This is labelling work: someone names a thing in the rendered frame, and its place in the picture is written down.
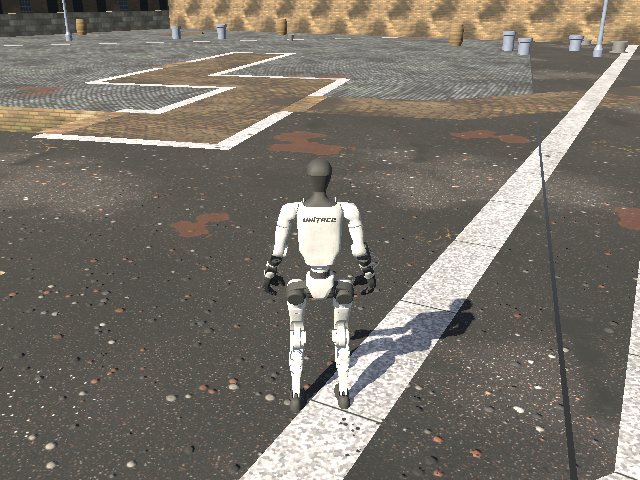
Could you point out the robot head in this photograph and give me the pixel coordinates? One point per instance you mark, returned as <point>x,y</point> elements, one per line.
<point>319,173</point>

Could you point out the robot left foot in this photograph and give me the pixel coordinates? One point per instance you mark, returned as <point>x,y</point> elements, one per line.
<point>296,403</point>

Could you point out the right robot upper arm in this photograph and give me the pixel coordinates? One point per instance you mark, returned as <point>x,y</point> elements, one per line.
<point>351,212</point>

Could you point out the left robot forearm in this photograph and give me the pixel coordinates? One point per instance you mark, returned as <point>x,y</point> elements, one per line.
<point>272,264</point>

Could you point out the right robot forearm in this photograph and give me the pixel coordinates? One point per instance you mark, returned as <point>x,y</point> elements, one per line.
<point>366,264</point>

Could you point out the robot right hand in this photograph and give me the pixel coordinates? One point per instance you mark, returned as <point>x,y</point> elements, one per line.
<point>361,280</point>

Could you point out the robot left hand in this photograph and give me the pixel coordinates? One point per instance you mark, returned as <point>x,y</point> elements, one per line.
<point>274,281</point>

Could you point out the left robot upper arm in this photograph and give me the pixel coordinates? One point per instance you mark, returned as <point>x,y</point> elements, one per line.
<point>287,213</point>

